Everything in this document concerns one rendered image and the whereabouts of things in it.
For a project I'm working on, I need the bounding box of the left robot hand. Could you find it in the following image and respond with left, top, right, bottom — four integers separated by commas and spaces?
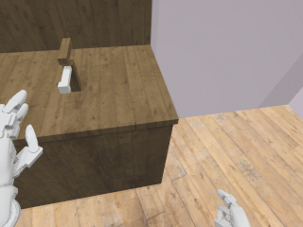
0, 90, 43, 187

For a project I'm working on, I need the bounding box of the tap lever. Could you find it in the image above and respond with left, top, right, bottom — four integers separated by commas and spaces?
58, 65, 72, 94

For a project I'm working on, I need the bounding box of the robot left forearm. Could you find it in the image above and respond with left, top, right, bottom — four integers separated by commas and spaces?
0, 185, 21, 227

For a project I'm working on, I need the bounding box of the right robot hand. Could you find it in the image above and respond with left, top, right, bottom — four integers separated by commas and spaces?
214, 189, 251, 227

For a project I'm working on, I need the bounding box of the counter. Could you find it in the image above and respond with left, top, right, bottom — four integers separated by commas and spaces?
0, 0, 179, 210

